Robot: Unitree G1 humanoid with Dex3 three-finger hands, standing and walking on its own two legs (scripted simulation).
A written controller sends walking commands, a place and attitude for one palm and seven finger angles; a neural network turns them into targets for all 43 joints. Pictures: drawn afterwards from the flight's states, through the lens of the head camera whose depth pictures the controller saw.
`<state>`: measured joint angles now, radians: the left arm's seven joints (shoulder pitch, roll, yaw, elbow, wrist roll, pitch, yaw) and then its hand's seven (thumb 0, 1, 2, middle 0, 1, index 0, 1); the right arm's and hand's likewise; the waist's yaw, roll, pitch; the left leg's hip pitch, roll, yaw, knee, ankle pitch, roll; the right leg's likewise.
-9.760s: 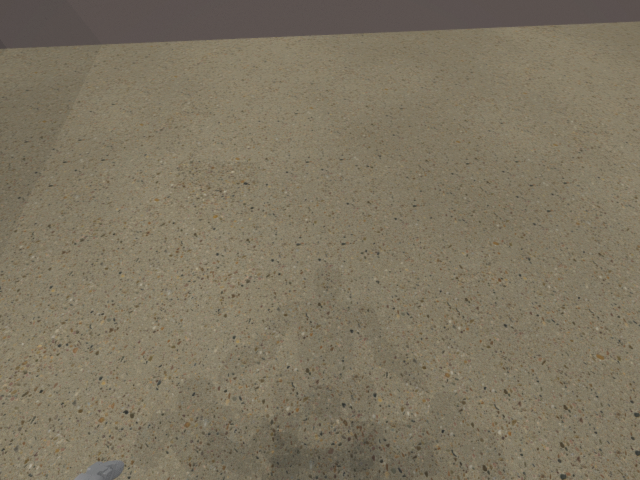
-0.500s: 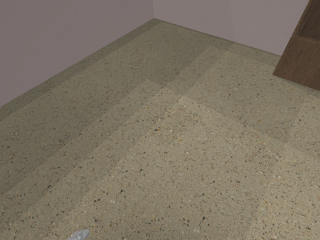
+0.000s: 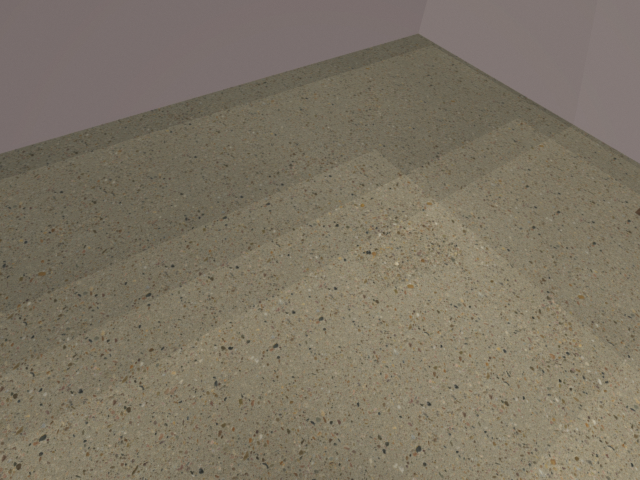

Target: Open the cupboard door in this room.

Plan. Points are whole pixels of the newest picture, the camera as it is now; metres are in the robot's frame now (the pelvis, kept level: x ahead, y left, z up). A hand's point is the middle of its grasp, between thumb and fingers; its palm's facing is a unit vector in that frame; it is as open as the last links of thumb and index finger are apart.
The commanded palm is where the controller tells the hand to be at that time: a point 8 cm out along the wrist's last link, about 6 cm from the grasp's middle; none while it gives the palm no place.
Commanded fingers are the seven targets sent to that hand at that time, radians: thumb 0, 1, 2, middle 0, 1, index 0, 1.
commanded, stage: turn or walk to find it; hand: left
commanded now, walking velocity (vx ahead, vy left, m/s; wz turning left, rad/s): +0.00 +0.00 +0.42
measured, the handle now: out of the picture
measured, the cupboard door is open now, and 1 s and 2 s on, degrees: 0 0 0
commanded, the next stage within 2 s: none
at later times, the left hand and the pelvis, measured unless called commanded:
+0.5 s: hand out of the picture +0.04 +0.18 -0.14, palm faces +0.22 -0.94 -0.28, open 7.4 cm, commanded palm none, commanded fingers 0.00 0.90 0.90 -0.20 -0.30 -0.20 -0.30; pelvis -0.02 -0.03 +0.01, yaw +13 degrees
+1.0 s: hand out of the picture -0.11 +0.22 -0.17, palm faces +0.45 -0.85 -0.25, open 7.4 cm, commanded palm none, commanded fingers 0.00 0.90 0.90 -0.20 -0.30 -0.20 -0.30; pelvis -0.05 +0.01 +0.01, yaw +25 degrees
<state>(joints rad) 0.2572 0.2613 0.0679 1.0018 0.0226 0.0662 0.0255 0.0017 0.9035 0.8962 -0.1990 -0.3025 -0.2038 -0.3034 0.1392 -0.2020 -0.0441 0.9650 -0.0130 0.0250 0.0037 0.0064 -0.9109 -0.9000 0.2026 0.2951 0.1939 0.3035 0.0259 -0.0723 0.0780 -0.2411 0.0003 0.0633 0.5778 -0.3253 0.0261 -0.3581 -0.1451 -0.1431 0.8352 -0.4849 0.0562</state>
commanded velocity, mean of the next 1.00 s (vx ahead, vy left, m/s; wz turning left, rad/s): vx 0.00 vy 0.00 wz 0.42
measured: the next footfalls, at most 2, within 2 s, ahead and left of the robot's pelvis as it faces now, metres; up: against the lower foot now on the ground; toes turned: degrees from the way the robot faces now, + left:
right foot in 0.38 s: +0.04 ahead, -0.13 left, +0.00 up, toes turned +6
left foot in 0.82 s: -0.06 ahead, +0.12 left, +0.00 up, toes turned +26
